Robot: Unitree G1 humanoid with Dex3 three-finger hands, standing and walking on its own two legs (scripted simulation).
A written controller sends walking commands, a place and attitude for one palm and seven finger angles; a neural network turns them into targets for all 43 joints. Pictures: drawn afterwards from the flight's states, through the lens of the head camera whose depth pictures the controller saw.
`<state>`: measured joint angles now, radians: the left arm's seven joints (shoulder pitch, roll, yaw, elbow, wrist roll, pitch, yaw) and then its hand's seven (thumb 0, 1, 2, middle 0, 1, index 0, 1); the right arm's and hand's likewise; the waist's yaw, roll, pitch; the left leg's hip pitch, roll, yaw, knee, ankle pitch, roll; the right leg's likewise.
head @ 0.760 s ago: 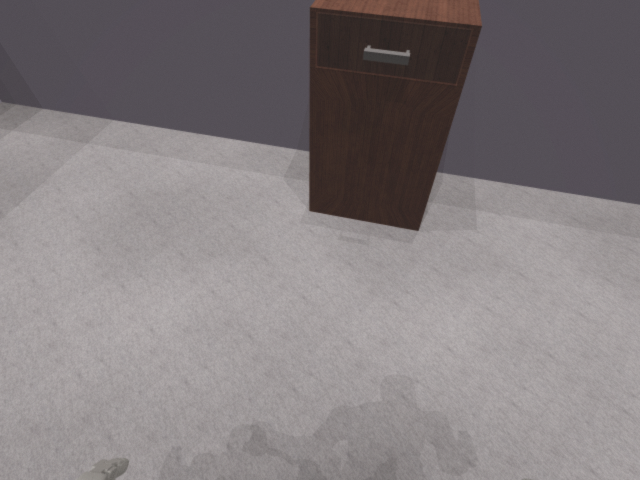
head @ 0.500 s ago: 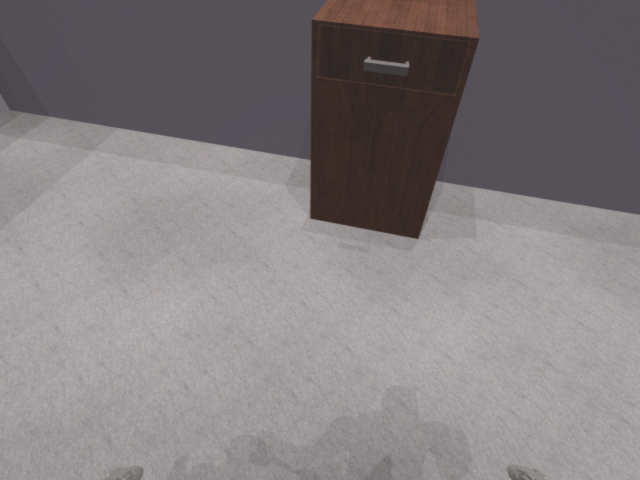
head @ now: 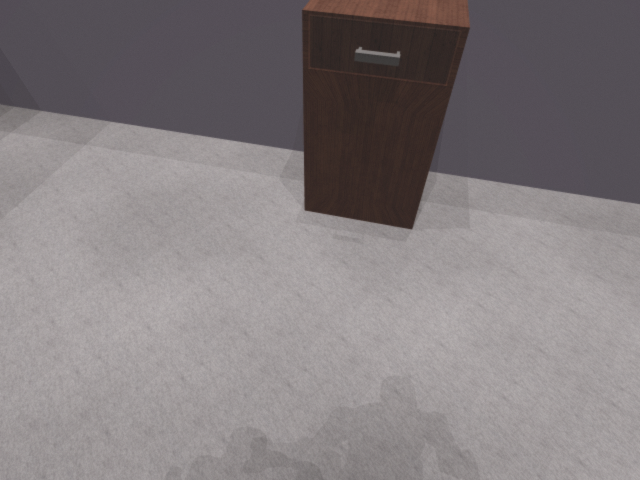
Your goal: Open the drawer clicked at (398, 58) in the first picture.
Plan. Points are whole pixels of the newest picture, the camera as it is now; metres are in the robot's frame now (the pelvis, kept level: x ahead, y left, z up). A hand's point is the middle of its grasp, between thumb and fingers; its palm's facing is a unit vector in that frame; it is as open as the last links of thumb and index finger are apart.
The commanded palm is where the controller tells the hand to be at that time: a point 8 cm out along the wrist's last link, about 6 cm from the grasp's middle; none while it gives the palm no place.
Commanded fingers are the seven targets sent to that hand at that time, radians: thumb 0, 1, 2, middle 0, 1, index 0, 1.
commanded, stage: stand and wait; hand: left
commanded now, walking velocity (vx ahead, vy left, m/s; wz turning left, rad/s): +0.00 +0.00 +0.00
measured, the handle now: (378, 54) +1.29 -0.11 -0.02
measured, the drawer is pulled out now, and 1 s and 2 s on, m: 0.00 0.00 0.00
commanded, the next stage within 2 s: look at it before walking up in 0.06 s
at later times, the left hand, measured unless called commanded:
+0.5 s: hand out of the picture +0.07 +0.25 -0.16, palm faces -0.03 -0.94 -0.33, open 7.4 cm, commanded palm none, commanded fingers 0.00 0.90 0.90 -0.20 -0.30 -0.20 -0.30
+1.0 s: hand out of the picture +0.06 +0.22 -0.17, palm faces -0.05 -0.96 -0.26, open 7.4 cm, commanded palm none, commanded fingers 0.00 0.90 0.90 -0.20 -0.30 -0.20 -0.30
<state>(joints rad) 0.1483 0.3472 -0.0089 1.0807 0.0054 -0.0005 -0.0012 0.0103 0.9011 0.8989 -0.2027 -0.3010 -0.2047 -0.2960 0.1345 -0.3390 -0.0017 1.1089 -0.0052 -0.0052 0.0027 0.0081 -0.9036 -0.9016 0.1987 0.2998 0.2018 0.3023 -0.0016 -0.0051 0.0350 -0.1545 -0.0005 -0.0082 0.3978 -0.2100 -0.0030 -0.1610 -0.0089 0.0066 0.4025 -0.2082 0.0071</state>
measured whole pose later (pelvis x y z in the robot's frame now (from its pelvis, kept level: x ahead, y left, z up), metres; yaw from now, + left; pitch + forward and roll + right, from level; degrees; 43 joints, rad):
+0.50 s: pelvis +0.00 +0.00 +0.00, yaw +0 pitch -2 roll +0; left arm 0.14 0.34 -0.01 1.09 0.01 0.00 0.00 0.01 0.90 0.90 -0.20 -0.30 -0.20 -0.30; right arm 0.12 -0.34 0.00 1.11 0.00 -0.01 0.00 0.01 -0.90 -0.90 0.20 0.30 0.20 0.30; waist 0.00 -0.01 0.03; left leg -0.15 0.00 -0.01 0.37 -0.19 -0.01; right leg -0.16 -0.01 0.01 0.38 -0.19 0.00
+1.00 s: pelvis +0.03 -0.01 -0.01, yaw -4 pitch -1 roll +0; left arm 0.27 0.28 0.01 1.07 0.02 0.03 -0.02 0.01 0.90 0.90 -0.20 -0.30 -0.20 -0.30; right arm 0.20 -0.27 -0.01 1.08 -0.02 0.00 0.00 0.01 -0.90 -0.90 0.20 0.30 0.20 0.30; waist 0.02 0.00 -0.02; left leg -0.17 0.03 0.05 0.49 -0.32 0.00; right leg -0.21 0.03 0.06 0.52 -0.34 -0.02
